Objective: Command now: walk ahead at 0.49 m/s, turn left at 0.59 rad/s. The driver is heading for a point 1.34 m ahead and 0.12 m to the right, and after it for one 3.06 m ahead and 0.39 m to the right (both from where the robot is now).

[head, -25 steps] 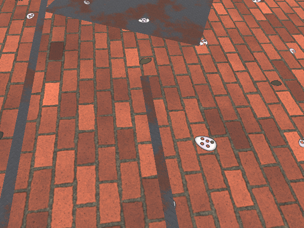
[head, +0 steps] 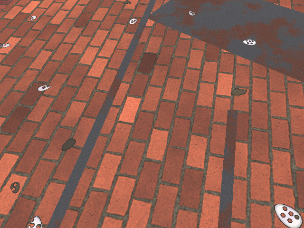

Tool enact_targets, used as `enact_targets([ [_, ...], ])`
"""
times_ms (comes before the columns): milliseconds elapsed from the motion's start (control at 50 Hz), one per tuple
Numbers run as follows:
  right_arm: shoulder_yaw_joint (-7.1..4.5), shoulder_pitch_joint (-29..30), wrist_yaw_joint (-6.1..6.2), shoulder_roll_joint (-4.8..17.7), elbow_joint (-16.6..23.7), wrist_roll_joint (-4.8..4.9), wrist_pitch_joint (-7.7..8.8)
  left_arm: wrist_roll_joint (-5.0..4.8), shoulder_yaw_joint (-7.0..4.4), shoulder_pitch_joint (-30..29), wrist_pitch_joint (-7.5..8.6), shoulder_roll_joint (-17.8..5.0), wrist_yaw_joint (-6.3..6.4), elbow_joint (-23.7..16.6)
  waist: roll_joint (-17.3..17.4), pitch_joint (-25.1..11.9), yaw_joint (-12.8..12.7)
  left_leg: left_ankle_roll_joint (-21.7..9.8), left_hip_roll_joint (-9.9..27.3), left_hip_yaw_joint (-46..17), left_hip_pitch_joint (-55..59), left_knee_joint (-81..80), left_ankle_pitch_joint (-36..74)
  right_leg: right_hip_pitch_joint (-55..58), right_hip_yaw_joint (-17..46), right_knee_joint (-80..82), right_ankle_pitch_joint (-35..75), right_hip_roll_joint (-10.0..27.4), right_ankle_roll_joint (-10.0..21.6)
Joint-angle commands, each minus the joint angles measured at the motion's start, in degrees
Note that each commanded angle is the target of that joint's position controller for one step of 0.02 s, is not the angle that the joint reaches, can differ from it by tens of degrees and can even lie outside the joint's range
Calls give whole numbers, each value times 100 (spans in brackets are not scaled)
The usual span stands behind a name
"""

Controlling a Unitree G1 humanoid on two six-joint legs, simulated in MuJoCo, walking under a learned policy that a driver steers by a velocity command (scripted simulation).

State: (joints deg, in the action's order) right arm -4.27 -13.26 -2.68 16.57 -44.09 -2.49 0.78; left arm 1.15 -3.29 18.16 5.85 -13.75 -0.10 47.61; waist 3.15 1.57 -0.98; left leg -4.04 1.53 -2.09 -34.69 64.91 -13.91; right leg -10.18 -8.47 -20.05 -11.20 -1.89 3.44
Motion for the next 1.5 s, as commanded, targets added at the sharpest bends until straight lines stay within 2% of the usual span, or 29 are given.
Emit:
enact_targets([
  [20,49,100,-92,5,412,-2,-10,-10,-64,109,138,-438,-25,-198,-661,71,131,64,282,-162,-694,-209,590,267,1013,1212,1176,1685,669],
  [120,176,1162,-202,-141,739,46,50,-15,-65,419,96,-569,-1,-26,-700,254,-95,21,219,422,-323,-1877,1509,387,104,1121,1767,1487,451],
  [200,211,1655,-201,-139,914,1,63,2,-71,916,-26,-723,68,243,-702,408,-258,-181,26,731,-14,-2761,831,1041,-34,903,2340,1703,443],
  [240,184,1451,-126,-80,838,-44,84,6,-72,1026,-113,-850,92,381,-806,245,-122,-382,-304,910,546,-3052,217,1358,-174,267,3992,1773,420],
  [280,75,172,-34,106,387,-98,185,-18,-55,1026,-208,-953,104,460,-741,-492,469,-645,-716,963,2207,-3697,260,1195,-457,-1434,4834,1664,306],
  [300,-46,-791,50,430,83,-187,232,-44,0,961,-201,-836,104,343,-518,-1127,865,-862,-138,208,3813,-3687,128,106,-471,-2779,3464,1531,200],
  [320,-181,-1236,141,1063,35,-204,249,-196,192,1271,-167,-113,-35,-11,915,-2017,756,-1626,1957,-2721,5947,-3893,-20,-2347,-466,-5023,-951,671,-109],
  [340,-217,-1482,224,1074,43,20,177,-168,0,830,-181,-717,6,-11,396,-2278,960,-1764,2344,-3731,5738,-4539,744,-2851,507,-5986,-1883,250,-114],
  [380,-90,-730,266,595,-101,89,254,-207,38,163,-116,-543,-11,-152,-129,-794,557,-1274,1769,-1788,4200,-4694,1979,-2968,997,-5462,-968,660,8],
  [420,47,-287,257,155,-165,124,360,-32,24,508,-270,-424,-49,88,-101,-313,74,-774,1303,-857,3100,-5095,2060,-2283,1077,-4775,-733,820,-31],
  [520,60,-533,254,163,-435,156,581,39,-22,223,-492,-211,-205,118,26,82,-54,-609,1096,15,2710,-5731,2005,-2538,1072,-4374,105,761,-102],
  [720,107,-1276,402,265,-923,129,546,79,105,-1620,-425,-107,-332,-545,1,548,354,-392,1209,1119,3764,-5535,3049,-2822,280,-1924,1056,542,153],
  [780,77,-1204,464,468,-986,100,476,86,56,-1383,-432,-203,-300,-550,152,280,151,-280,1289,1409,4183,-4621,5232,-2164,-77,-1661,265,112,482],
  [820,25,-1090,487,661,-967,76,380,101,-59,-487,-404,-406,-249,-318,234,-294,-257,-251,1304,1521,4128,-3059,6080,-1099,-161,-1471,-289,-297,768],
  [840,14,-1008,473,715,-901,103,346,153,-177,360,-357,-623,-203,-57,27,-766,-666,-145,1174,1594,3488,-1722,5212,132,105,-1015,-194,-341,979],
  [860,89,-1071,421,412,-647,182,376,198,-390,1008,-360,-1273,-102,36,-766,-1393,-848,72,777,1656,1845,306,2788,1708,1982,-771,-835,990,1499],
  [880,102,-982,313,192,-294,213,441,41,-476,676,-407,-1633,-105,-55,-1716,-1784,-454,323,-535,795,-201,2006,-1644,2761,5123,153,-347,2181,2300],
  [900,83,-327,280,422,-165,137,510,-78,-455,577,-456,-1498,-84,-42,-791,-1299,-586,251,-117,-74,-864,2029,-1152,2503,4595,366,-177,2027,2124],
  [940,118,-249,270,326,-147,183,601,-74,-310,49,-440,-932,-30,-41,-60,-227,-102,258,334,-13,-539,1012,-389,992,3349,556,829,1666,1631],
  [980,141,-417,260,221,-169,-10,386,-118,-223,-238,-356,-696,-10,-88,-148,-115,225,421,482,-32,111,397,-340,206,2646,688,1512,1186,1381],
  [1020,152,-413,223,138,-117,-58,205,-138,-228,-121,-241,-784,-29,-59,-267,-162,294,557,458,86,214,57,-278,-16,2365,731,1981,961,1377],
  [1260,261,1853,126,207,764,71,237,-40,-279,987,-268,-1047,46,6,-717,67,-487,637,30,163,-384,-2763,1195,1013,2774,268,2498,836,965],
  [1320,215,1355,153,411,715,108,320,-10,-313,605,-258,-1203,102,-139,-819,-10,-125,423,-145,60,760,-3396,776,785,2987,-126,2853,907,713],
  [1360,84,-6,264,695,320,84,424,-44,-304,355,-198,-1234,34,-179,-506,-645,523,160,-244,136,2640,-3892,699,381,2669,-1569,3437,484,463],
  [1380,-4,-889,364,1050,256,-39,476,-100,-191,446,-140,-859,-21,-291,10,-1441,820,-134,854,-948,3918,-4057,-335,-235,2289,-3049,2187,154,331],
  [1400,-117,-990,393,1548,274,-148,418,-255,-85,1130,-146,-339,-22,-415,1303,-1934,428,-789,2294,-3596,5122,-4617,-775,-1964,1612,-4590,-1708,-768,123],
  [1420,-109,-747,338,1222,241,-10,348,-57,-114,1262,-204,-776,22,-251,935,-1650,274,-1004,2290,-4410,4688,-4876,-1358,-2533,1640,-5205,-1806,-391,188],
  [1460,79,-142,261,377,270,57,356,36,-94,506,-238,-752,-45,-239,-172,-430,220,-789,1685,-2657,3320,-5064,-779,-2457,1586,-4982,-891,18,133],
  [1500,125,-179,266,279,92,67,417,113,-73,298,-311,-661,-132,-313,222,-183,90,-582,1217,-1642,2802,-5225,407,-2216,1521,-4549,-759,201,40],
])
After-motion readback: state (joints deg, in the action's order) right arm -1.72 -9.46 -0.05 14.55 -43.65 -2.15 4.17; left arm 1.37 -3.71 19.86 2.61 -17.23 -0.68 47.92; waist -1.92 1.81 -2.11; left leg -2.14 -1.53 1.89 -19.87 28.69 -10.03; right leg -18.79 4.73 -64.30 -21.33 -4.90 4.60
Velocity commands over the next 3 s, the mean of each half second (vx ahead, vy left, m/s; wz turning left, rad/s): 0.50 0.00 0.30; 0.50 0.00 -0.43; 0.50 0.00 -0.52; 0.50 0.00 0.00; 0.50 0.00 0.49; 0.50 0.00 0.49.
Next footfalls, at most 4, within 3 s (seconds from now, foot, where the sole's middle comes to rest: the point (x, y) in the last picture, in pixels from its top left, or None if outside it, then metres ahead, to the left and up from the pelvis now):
0.30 left None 0.30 0.14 -0.78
0.84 right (170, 199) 0.61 -0.02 -0.78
1.38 left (153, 137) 0.96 0.07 -0.78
1.86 right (208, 121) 1.06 -0.23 -0.78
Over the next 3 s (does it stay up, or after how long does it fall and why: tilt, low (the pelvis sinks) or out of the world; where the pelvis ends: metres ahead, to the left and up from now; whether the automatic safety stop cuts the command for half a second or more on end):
stays up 1.56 -0.22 -0.02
